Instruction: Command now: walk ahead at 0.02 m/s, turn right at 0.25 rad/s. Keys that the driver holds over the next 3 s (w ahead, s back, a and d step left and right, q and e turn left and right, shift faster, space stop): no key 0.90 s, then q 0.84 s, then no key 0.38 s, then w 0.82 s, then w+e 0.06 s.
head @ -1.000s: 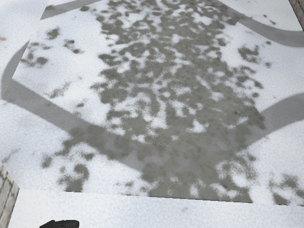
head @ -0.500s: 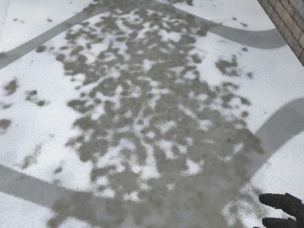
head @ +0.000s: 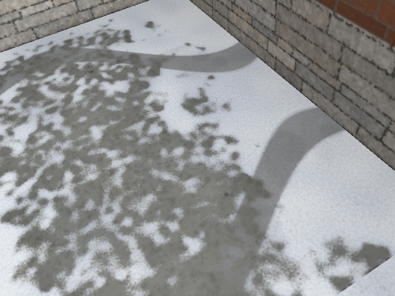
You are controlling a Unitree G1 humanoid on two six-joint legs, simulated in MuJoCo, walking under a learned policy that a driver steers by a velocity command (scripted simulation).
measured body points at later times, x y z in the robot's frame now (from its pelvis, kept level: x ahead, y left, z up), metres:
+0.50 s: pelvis +0.00 -0.02 +0.01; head +0.00 -0.03 +0.46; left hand +0.18 +0.21 -0.08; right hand +0.09 -0.26 -0.12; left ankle -0.01 +0.14 -0.72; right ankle +0.02 -0.11 -0.72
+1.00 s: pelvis +0.00 -0.03 +0.01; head +0.02 -0.05 +0.46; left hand +0.12 +0.20 -0.11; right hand +0.02 -0.28 -0.14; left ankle -0.01 +0.14 -0.72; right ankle +0.02 -0.11 -0.73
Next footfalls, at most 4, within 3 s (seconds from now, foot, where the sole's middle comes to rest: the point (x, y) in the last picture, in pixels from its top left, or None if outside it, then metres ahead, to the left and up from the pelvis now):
0.26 left None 0.04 0.15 -0.75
1.32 left None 0.00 0.14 -0.75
1.78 right None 0.10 -0.07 -0.75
2.16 left None -0.04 0.14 -0.76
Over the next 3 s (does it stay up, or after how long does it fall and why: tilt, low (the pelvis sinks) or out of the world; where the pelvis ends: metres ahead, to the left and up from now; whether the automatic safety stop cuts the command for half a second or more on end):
stays up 0.27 0.14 0.01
